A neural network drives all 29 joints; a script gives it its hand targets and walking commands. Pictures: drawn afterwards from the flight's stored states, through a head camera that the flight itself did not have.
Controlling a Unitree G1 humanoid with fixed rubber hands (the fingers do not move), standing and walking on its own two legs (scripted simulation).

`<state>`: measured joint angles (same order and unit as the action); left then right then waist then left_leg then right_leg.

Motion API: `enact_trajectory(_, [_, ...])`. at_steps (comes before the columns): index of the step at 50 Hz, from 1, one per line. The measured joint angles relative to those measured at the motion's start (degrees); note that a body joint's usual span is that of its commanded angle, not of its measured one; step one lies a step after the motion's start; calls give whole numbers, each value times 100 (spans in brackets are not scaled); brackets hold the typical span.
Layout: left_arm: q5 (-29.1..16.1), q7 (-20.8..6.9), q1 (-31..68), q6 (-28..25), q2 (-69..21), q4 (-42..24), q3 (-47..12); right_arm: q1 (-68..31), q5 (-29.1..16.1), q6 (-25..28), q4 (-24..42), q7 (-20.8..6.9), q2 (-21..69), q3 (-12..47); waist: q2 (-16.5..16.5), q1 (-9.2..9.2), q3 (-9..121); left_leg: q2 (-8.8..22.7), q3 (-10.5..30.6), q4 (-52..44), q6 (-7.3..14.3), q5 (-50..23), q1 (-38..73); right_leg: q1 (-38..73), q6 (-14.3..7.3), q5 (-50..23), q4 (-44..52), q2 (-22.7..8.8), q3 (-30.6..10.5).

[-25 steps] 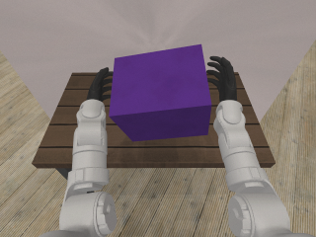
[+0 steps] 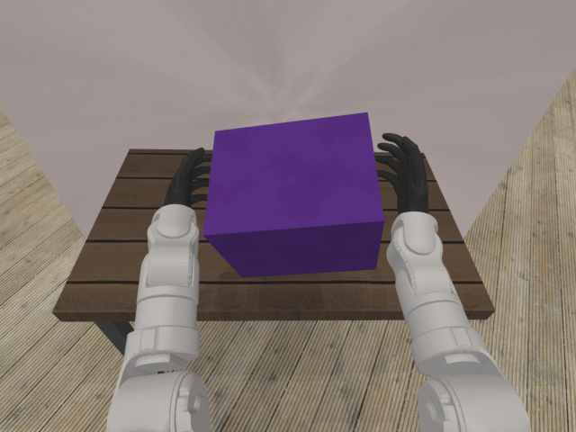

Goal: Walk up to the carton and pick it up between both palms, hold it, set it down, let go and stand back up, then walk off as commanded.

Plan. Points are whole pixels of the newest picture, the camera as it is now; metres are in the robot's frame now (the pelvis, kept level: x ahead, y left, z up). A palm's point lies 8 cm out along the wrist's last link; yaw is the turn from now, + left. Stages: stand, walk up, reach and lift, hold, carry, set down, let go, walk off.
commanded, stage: set down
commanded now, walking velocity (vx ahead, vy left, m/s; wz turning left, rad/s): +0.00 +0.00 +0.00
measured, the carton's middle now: (298, 203) +0.42 -0.01 +0.09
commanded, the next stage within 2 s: none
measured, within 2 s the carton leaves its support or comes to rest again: neither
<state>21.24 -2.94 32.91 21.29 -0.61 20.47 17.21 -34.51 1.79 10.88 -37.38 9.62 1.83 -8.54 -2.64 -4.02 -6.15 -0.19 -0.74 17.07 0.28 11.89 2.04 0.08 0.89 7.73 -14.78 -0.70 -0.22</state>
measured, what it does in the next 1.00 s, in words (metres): stands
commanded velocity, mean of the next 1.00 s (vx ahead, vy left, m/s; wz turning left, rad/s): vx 0.00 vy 0.00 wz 0.00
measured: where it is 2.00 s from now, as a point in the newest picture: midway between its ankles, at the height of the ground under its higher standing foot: outside the picture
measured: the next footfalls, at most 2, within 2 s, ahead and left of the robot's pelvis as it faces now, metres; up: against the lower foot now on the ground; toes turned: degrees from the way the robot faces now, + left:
none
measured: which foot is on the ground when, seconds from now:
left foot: down 0.00-1.00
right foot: down 0.00-1.00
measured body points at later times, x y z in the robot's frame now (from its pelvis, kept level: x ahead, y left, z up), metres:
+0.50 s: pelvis +0.03 +0.00 +0.00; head +0.02 +0.03 +0.45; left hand +0.43 +0.14 +0.09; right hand +0.40 -0.17 +0.12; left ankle -0.02 +0.11 -0.75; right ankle +0.01 -0.13 -0.75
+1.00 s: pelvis +0.02 +0.01 +0.00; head +0.05 +0.03 +0.45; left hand +0.43 +0.15 +0.05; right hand +0.40 -0.17 +0.08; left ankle -0.02 +0.11 -0.75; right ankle +0.01 -0.13 -0.75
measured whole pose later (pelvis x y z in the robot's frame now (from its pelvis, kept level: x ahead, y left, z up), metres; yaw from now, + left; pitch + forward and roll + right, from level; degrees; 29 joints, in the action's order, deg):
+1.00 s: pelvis +0.02 +0.01 +0.00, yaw +0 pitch -5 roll -1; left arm 21.2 -5.5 36.3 9.4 -0.6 40.4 22.6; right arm -34.9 8.9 12.5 -49.1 9.0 2.1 -15.4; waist -3.0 -4.0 -8.5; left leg -0.4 -1.0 16.9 1.2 13.7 1.9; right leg -0.1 1.5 9.3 -14.8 -0.9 -0.1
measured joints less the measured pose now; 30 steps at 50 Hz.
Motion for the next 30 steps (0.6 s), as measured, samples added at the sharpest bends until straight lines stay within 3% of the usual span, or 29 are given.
enact_trajectory(5, [89, -103, 117, -214, -1, 710, 17, 0, 285, -40, -447, -61, 0, -322, 0, -81, 158, 0, -1, 0, 43, 1, -2, -2, 0, -5, 0, 2, 1])
enact_trajectory(10, [138, -176, 129, -355, 0, 1021, 126, -2, 361, -89, -549, -124, 2, -369, 0, -78, -29, -1, -1, 0, 60, -4, -4, -4, 0, -14, 0, 2, 1])
enact_trajectory(20, [-41, 219, 332, -1062, 0, 1717, 127, -38, 578, 364, -868, -143, 1, -618, 0, -56, 180, 1, -3, -22, 54, 130, 0, -11, 10, 135, 1, 2, 2])
enact_trajectory(30, [-41, 95, 341, -1105, 0, 1812, 226, -37, 586, 295, -998, -144, 2, -660, 1, 1, -28, 1, -4, -22, 62, 224, -5, -16, 23, 213, 2, 2, 2])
